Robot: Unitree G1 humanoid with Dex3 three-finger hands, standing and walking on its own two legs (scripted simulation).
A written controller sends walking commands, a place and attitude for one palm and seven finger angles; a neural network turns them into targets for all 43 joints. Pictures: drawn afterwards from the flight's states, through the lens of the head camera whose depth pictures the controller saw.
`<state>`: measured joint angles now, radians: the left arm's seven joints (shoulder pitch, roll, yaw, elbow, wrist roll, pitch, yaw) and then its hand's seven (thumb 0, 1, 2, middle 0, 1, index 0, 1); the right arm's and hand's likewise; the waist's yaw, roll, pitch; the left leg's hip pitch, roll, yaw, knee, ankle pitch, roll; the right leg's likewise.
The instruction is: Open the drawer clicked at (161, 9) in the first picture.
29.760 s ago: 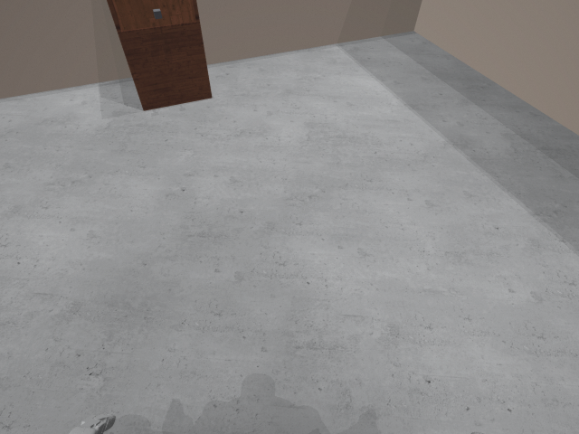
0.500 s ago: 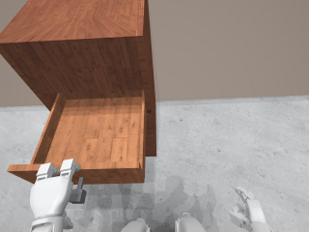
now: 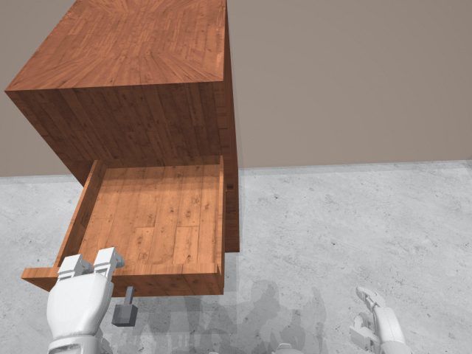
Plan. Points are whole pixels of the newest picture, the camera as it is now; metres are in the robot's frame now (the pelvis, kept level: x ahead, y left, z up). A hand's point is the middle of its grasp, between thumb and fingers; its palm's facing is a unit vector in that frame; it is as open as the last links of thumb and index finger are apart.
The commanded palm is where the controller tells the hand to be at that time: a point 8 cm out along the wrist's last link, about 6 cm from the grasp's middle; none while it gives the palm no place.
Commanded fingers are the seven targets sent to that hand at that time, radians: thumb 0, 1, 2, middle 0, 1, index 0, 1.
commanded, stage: lift the hand off the handle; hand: left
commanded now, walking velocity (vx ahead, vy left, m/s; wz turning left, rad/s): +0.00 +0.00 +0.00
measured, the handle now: (127, 305) +0.22 +0.26 -0.16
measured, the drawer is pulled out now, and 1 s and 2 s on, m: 0.30 0.30 0.30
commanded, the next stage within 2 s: draw the hand back to the body in 0.40 s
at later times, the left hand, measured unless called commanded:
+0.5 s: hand (99, 302) +0.20 +0.25 -0.01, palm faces -0.02 -0.09 -1.00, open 13.8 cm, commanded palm +0.17 +0.25 +0.05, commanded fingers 0.00 -0.50 0.30 -0.30 -1.20 -0.30 -1.20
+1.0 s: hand (65, 299) +0.18 +0.25 +0.07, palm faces +0.04 -0.06 -1.00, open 13.8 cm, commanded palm +0.15 +0.26 +0.12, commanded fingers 0.00 -0.50 0.30 -0.30 -1.20 -0.30 -1.20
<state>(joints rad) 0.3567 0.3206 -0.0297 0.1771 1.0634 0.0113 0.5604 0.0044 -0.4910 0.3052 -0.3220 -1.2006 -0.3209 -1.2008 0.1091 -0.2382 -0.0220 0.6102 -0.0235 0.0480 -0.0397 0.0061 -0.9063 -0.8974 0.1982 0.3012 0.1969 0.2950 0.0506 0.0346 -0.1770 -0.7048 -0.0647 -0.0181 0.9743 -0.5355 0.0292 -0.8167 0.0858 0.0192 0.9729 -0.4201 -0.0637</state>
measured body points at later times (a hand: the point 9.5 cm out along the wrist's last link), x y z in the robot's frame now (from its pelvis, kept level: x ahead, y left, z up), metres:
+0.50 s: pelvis +0.01 +0.01 +0.01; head +0.05 -0.01 +0.46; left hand +0.19 +0.25 +0.05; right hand +0.22 -0.21 -0.09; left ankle -0.04 +0.11 -0.68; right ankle +0.02 -0.08 -0.68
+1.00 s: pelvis +0.00 +0.00 +0.03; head +0.02 -0.04 +0.48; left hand +0.17 +0.25 +0.12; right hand +0.23 -0.22 -0.06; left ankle -0.04 +0.11 -0.68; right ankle +0.02 -0.08 -0.68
